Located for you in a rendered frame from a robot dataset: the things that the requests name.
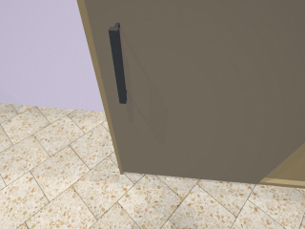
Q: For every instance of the handle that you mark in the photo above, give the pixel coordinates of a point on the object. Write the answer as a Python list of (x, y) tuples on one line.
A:
[(117, 59)]

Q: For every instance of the wardrobe door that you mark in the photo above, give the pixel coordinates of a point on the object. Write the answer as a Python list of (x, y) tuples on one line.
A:
[(292, 168), (215, 88)]

